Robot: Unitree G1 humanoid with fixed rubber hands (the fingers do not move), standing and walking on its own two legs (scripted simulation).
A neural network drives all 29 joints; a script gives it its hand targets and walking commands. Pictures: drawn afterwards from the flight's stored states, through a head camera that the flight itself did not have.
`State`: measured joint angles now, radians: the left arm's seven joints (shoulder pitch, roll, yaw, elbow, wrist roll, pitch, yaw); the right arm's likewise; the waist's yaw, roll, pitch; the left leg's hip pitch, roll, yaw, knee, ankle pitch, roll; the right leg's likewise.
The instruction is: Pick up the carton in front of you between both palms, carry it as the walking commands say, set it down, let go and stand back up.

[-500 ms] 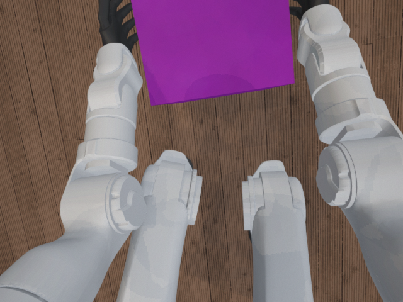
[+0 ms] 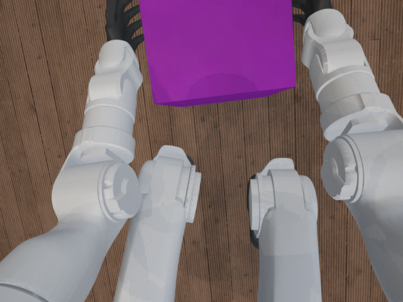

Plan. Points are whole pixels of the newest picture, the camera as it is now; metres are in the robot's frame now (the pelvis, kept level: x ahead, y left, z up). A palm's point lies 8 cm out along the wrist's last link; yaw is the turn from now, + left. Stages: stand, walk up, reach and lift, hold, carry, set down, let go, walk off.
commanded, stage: set down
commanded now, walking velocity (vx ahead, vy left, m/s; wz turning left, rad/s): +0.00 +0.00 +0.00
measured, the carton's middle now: (217, 46) +0.51 +0.03 -0.25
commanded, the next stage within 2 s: let go in 1.78 s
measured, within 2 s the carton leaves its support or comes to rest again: neither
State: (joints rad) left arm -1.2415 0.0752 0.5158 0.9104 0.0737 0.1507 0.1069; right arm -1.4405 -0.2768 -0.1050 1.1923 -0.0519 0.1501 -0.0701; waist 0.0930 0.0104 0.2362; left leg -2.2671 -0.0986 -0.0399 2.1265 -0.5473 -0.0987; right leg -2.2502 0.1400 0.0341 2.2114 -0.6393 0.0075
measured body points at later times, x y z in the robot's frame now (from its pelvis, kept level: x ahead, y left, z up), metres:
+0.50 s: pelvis -0.01 +0.00 -0.01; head +0.35 -0.03 +0.26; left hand +0.50 +0.19 -0.18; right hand +0.55 -0.11 -0.19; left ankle +0.12 +0.13 -0.34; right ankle +0.09 -0.10 -0.34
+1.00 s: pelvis -0.01 +0.01 +0.02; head +0.34 +0.00 +0.31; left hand +0.50 +0.22 -0.11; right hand +0.57 -0.15 -0.11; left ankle +0.12 +0.13 -0.34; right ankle +0.09 -0.10 -0.34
